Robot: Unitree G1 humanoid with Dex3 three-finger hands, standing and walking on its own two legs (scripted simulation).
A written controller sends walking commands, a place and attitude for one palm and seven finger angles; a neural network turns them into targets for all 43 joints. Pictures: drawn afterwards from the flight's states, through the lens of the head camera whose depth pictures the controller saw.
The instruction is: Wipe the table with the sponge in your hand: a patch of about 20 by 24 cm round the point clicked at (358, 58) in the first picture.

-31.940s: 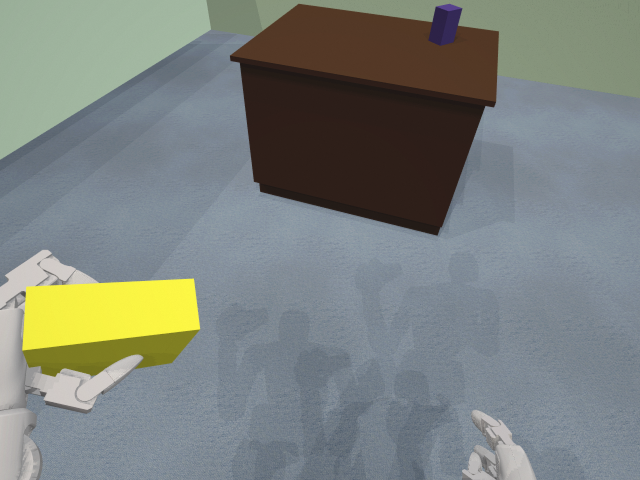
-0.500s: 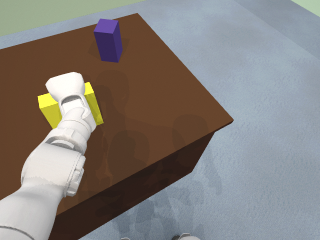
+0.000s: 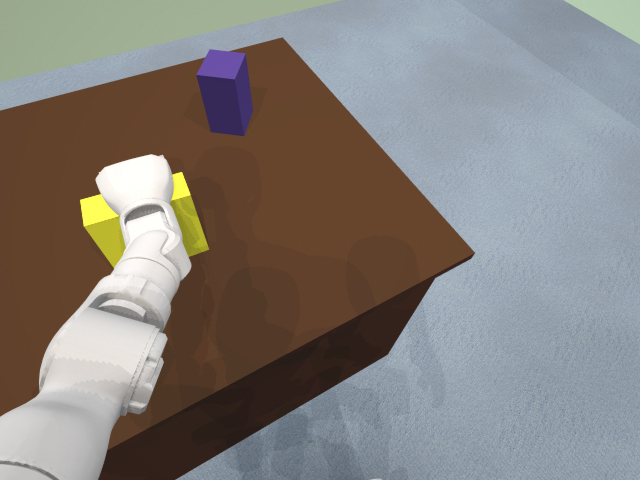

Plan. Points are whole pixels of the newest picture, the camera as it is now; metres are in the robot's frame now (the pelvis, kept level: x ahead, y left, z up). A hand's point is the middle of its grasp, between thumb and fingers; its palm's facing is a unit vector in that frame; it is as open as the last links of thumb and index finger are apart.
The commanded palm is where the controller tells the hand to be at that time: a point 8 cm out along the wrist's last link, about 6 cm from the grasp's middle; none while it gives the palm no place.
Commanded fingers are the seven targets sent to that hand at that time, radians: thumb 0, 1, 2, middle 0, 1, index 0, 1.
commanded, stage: wipe back along the third lane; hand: left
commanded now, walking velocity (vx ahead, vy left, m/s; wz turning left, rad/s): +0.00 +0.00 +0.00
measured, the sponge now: (155, 236) +0.46 +0.23 -0.02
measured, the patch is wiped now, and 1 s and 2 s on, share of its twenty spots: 1.00 1.00 1.00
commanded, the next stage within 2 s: none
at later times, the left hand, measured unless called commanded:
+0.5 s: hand (157, 240) +0.42 +0.21 +0.03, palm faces -0.04 -0.03 -1.00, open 9.6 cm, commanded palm +0.38 +0.18 +0.06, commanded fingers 0.00 0.10 1.30 -1.20 -1.60 -1.20 -1.60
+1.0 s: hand (174, 275) +0.37 +0.18 +0.03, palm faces -0.05 -0.03 -1.00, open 9.5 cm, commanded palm +0.32 +0.15 +0.06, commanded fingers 0.00 0.10 1.30 -1.20 -1.60 -1.20 -1.60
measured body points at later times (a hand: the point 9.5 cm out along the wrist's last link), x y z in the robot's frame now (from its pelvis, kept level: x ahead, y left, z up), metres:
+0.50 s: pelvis +0.03 +0.01 +0.01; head +0.06 +0.01 +0.46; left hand +0.42 +0.20 +0.08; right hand +0.20 -0.22 -0.11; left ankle -0.02 +0.11 -0.72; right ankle +0.00 -0.13 -0.72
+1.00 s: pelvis +0.01 -0.01 +0.01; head +0.02 -0.02 +0.46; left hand +0.36 +0.17 +0.08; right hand +0.19 -0.23 -0.10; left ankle -0.02 +0.11 -0.72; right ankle +0.00 -0.13 -0.72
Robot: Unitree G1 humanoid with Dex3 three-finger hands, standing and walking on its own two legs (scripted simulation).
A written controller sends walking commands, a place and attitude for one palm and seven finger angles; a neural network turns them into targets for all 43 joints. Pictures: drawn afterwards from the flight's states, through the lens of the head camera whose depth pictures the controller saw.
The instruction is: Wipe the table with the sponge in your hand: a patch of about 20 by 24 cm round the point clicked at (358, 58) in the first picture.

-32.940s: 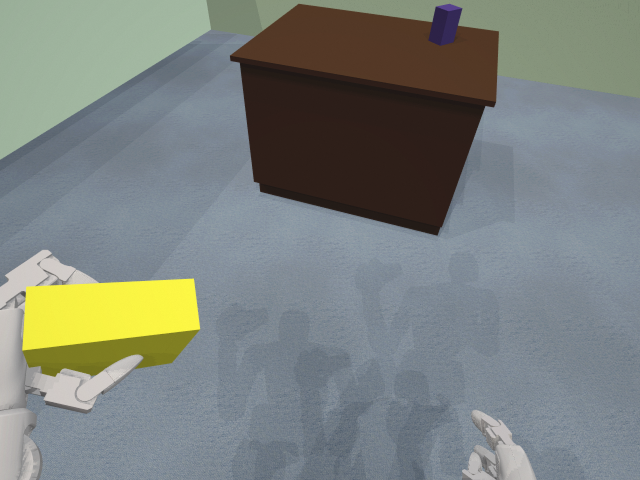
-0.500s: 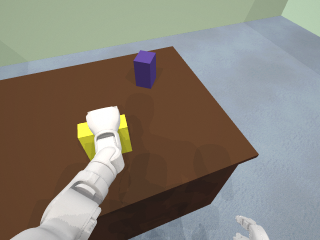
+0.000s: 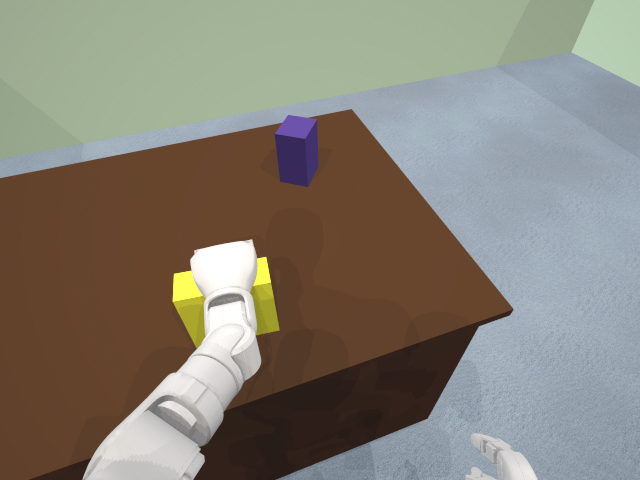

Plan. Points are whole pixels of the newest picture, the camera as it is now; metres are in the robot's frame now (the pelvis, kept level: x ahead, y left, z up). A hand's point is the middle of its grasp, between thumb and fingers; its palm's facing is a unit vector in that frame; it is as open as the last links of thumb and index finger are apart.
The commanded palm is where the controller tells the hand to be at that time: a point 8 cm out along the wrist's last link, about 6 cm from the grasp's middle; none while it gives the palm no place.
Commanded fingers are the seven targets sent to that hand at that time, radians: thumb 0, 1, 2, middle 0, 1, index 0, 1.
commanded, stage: wipe back along the third lane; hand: left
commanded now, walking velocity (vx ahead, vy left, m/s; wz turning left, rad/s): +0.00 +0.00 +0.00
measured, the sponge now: (232, 311) +0.36 +0.18 -0.04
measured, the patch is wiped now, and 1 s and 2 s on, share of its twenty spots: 1.00 1.00 1.00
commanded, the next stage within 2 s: slide back across to the middle lane in 1.30 s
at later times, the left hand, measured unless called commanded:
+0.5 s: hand (240, 311) +0.34 +0.15 +0.01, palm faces -0.04 -0.04 -1.00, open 9.5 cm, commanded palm +0.29 +0.13 +0.04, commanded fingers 0.00 0.10 1.30 -1.20 -1.60 -1.20 -1.60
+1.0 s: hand (240, 313) +0.33 +0.15 +0.01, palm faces -0.03 -0.04 -1.00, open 9.5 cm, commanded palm +0.29 +0.13 +0.04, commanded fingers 0.00 0.10 1.30 -1.20 -1.60 -1.20 -1.60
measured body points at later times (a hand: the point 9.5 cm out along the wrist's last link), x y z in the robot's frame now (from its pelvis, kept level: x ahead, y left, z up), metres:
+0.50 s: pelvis +0.00 -0.01 +0.00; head -0.01 -0.04 +0.45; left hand +0.33 +0.15 +0.06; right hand +0.20 -0.24 -0.10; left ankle -0.02 +0.12 -0.73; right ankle -0.01 -0.12 -0.73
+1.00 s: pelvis +0.00 -0.01 +0.00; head -0.01 -0.03 +0.45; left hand +0.33 +0.15 +0.06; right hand +0.20 -0.23 -0.11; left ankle -0.02 +0.12 -0.73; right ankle -0.01 -0.12 -0.73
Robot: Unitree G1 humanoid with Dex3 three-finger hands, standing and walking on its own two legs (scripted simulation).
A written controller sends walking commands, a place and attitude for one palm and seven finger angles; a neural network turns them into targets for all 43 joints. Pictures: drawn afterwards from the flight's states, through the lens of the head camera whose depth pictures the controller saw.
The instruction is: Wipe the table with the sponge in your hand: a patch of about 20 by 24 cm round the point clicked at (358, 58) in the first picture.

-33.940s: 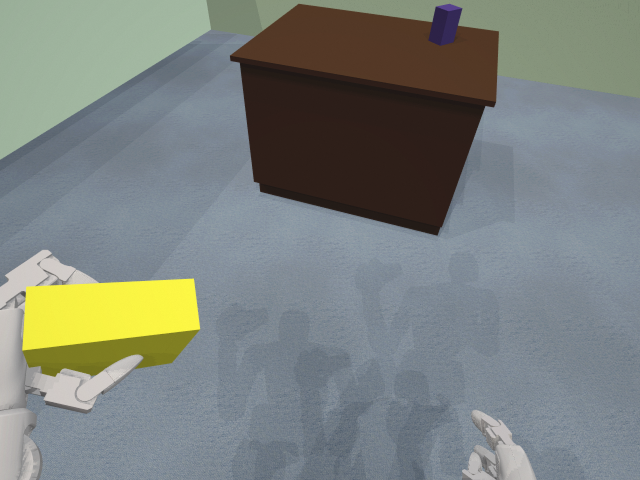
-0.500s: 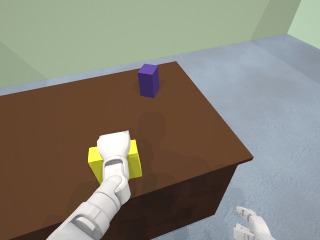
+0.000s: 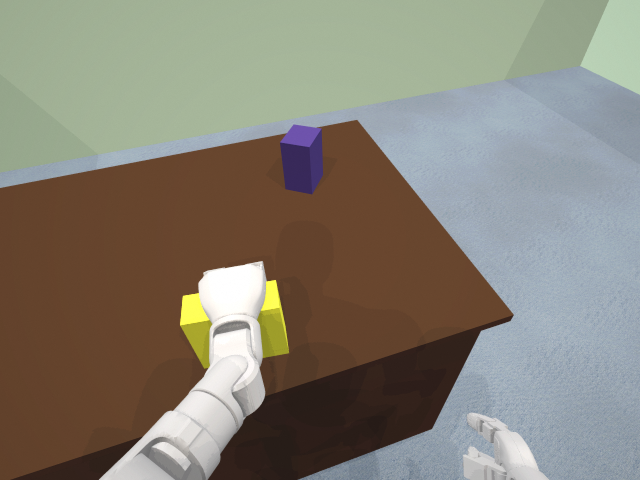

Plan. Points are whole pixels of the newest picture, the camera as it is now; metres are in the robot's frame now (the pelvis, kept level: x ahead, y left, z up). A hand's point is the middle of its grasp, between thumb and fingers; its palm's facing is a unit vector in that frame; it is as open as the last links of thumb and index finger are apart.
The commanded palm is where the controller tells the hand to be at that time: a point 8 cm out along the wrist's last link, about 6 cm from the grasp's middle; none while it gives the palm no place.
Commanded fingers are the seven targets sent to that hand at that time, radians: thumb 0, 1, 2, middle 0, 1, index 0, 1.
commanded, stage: wipe back along the third lane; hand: left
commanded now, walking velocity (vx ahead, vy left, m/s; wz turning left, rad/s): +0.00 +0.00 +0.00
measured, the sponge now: (241, 334) +0.33 +0.17 -0.04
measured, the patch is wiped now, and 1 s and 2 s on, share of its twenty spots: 1.00 1.00 1.00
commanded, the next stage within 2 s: slide back across to the middle lane in 0.30 s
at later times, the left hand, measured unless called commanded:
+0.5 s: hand (242, 316) +0.33 +0.16 +0.01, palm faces -0.02 -0.04 -1.00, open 9.5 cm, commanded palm +0.28 +0.14 +0.05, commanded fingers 0.00 0.10 1.30 -1.20 -1.60 -1.20 -1.60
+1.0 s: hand (211, 330) +0.30 +0.19 +0.02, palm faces -0.04 -0.11 -0.99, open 9.5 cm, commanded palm +0.26 +0.19 +0.06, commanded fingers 0.00 0.10 1.30 -1.20 -1.60 -1.20 -1.60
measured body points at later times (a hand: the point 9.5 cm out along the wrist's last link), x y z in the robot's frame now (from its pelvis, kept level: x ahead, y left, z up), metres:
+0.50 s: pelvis -0.01 +0.00 +0.00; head -0.02 -0.03 +0.45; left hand +0.33 +0.16 +0.07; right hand +0.19 -0.22 -0.11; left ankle -0.01 +0.13 -0.73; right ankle +0.00 -0.11 -0.73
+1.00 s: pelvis +0.00 -0.01 +0.00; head -0.02 -0.04 +0.45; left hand +0.30 +0.20 +0.07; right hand +0.22 -0.23 -0.08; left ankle -0.01 +0.13 -0.73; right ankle +0.00 -0.11 -0.73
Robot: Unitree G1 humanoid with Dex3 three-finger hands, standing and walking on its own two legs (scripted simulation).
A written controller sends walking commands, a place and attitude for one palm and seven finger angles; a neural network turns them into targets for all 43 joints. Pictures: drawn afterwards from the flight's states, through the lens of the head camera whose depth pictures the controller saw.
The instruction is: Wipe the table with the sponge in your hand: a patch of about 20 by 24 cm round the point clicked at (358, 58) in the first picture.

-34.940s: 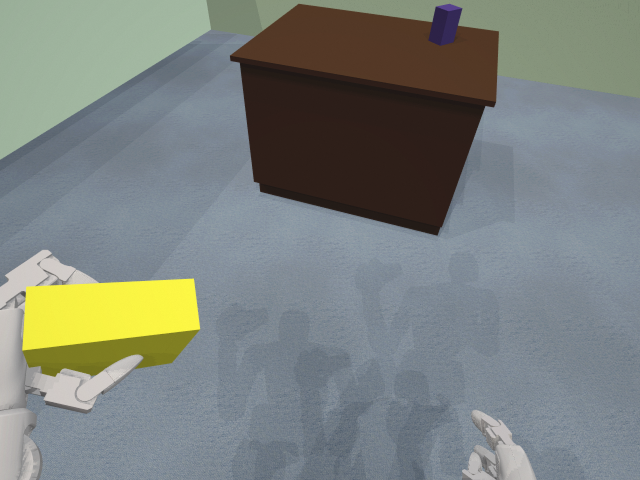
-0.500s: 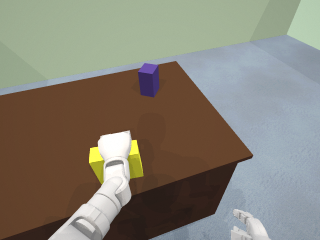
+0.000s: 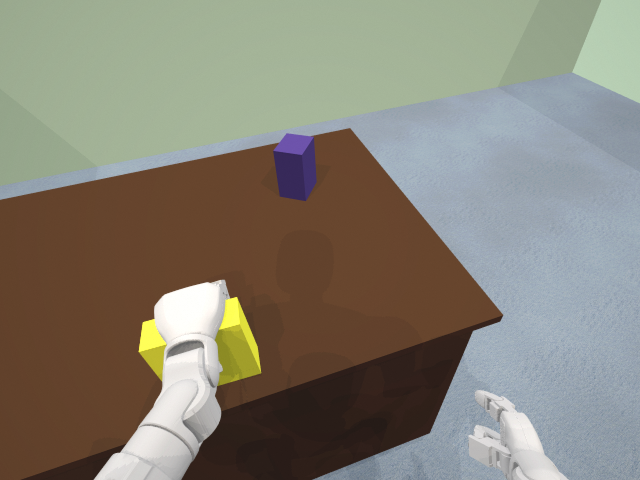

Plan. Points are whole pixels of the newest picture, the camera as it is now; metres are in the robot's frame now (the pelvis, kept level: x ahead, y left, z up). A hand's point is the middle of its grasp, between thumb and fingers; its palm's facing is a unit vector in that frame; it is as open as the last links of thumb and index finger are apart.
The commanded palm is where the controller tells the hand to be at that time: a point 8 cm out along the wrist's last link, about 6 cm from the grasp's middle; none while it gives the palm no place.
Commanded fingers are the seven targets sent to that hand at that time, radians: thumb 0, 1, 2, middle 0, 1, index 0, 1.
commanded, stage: slide back across to the middle lane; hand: left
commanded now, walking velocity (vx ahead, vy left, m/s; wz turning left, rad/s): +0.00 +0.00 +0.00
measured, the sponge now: (209, 357) +0.29 +0.21 -0.04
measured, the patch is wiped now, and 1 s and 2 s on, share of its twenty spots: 1.00 1.00 1.00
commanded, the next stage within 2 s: wipe forward along the middle lane in 0.08 s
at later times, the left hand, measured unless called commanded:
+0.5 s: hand (186, 325) +0.31 +0.24 +0.01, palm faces -0.08 -0.06 -0.99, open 9.5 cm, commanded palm +0.29 +0.24 +0.04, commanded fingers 0.00 0.10 1.30 -1.20 -1.60 -1.20 -1.60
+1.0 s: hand (182, 298) +0.36 +0.27 +0.01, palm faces -0.11 -0.02 -0.99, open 9.5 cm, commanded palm +0.35 +0.26 +0.04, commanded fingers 0.00 0.10 1.30 -1.20 -1.60 -1.20 -1.60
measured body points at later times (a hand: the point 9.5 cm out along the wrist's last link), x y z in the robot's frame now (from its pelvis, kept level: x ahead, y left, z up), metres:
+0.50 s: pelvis -0.01 +0.00 +0.00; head +0.00 -0.02 +0.45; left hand +0.31 +0.24 +0.06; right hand +0.19 -0.23 -0.11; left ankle -0.01 +0.14 -0.73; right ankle +0.00 -0.10 -0.73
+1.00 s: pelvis -0.03 +0.00 -0.01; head +0.01 -0.02 +0.43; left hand +0.36 +0.26 +0.06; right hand +0.08 -0.26 -0.15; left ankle -0.01 +0.14 -0.73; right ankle +0.00 -0.10 -0.73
